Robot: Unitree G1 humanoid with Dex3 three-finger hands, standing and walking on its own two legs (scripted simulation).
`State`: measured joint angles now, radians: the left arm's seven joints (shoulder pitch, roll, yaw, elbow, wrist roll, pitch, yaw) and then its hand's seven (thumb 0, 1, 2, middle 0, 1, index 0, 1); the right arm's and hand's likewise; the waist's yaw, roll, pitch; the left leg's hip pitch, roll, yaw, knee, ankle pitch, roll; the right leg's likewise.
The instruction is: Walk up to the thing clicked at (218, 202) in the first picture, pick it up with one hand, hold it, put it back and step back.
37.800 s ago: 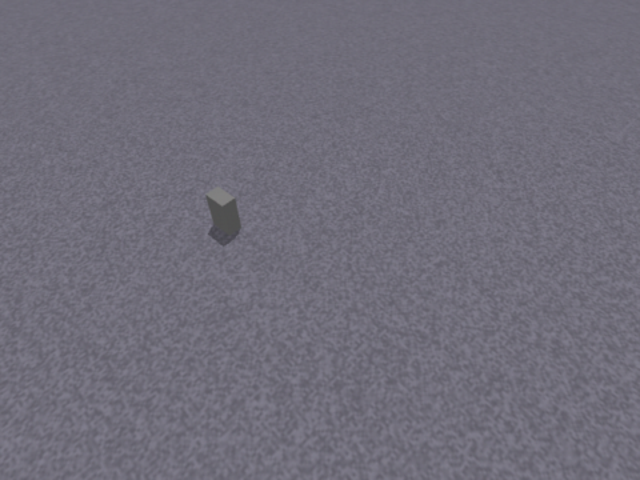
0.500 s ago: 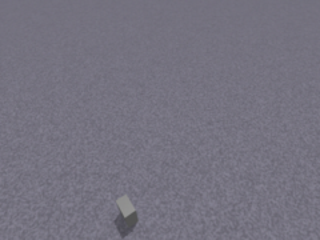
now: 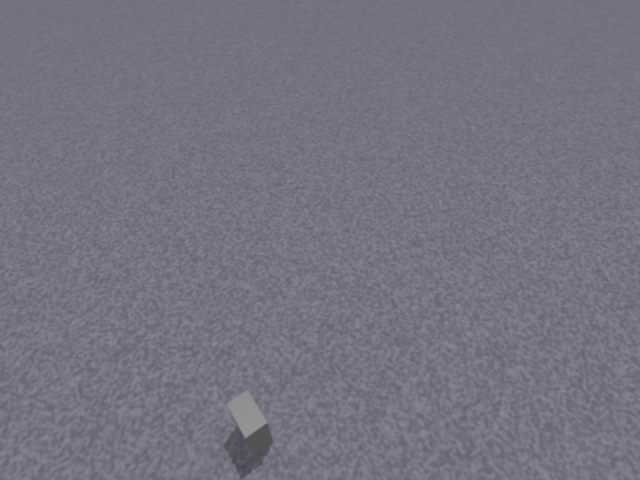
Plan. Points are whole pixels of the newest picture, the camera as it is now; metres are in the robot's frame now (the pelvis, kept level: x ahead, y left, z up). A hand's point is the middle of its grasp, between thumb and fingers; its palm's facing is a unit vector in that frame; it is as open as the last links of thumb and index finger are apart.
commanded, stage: stand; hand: left
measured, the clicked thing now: (250, 423) +0.42 +0.21 -0.70
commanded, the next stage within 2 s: step back in 0.74 s
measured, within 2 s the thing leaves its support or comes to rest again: neither
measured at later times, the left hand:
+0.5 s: hand out of the picture +0.09 +0.24 -0.15, palm faces +0.00 -0.94 -0.35, open 7.3 cm
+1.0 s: hand out of the picture +0.10 +0.29 -0.17, palm faces -0.01 -0.92 -0.39, open 7.3 cm
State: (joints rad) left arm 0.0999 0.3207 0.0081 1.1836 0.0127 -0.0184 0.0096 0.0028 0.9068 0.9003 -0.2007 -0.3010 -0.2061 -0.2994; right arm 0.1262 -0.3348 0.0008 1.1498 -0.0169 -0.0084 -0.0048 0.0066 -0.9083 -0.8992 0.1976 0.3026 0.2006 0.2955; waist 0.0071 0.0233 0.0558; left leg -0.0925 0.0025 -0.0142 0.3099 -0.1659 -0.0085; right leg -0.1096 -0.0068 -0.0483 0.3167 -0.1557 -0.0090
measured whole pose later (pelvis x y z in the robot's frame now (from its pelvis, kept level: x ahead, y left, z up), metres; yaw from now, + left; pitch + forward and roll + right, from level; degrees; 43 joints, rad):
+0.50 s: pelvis +0.02 -0.01 +0.00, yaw +0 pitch -2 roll +0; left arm 0.09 0.32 0.01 1.17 0.01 -0.02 0.01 0.00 0.91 0.90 -0.20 -0.30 -0.21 -0.30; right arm 0.11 -0.34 0.00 1.15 -0.01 -0.01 0.00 0.01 -0.91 -0.90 0.20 0.30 0.20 0.30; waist 0.00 0.02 0.05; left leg -0.08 0.02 -0.02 0.29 -0.18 -0.02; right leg -0.09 0.01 -0.05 0.30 -0.17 -0.02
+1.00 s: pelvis -0.02 +0.02 -0.01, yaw +0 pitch -1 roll +0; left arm 0.06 0.37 0.07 0.98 0.02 0.02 0.02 0.00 0.91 0.90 -0.20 -0.30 -0.21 -0.30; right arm 0.10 -0.40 -0.05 0.99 0.00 0.04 0.01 0.01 -0.91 -0.90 0.20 0.30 0.20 0.30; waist 0.00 -0.01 0.16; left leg -0.34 -0.04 -0.05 0.82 -0.45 0.04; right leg -0.29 -0.05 -0.03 0.53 -0.23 0.00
